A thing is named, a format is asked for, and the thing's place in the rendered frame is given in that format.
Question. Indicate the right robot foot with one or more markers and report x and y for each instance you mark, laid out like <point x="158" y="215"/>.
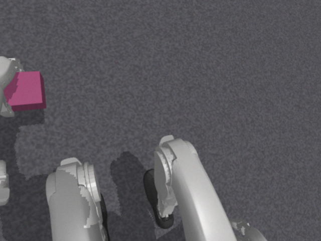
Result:
<point x="151" y="193"/>

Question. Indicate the small box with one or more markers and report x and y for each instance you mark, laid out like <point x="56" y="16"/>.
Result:
<point x="26" y="91"/>

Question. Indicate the right robot hand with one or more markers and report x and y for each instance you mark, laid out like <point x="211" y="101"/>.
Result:
<point x="251" y="233"/>

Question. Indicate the left robot hand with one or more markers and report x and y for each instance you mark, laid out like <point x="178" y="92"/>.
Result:
<point x="8" y="69"/>

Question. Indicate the left robot foot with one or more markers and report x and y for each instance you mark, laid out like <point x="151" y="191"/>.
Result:
<point x="104" y="216"/>

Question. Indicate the left robot arm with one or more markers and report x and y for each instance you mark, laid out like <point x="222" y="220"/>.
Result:
<point x="4" y="177"/>

